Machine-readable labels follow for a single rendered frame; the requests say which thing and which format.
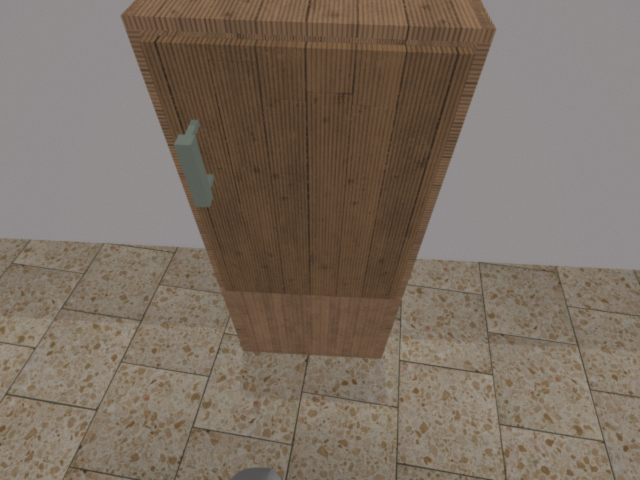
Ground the handle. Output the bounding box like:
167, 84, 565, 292
174, 120, 214, 207

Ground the cupboard door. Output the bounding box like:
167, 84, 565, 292
139, 35, 475, 300

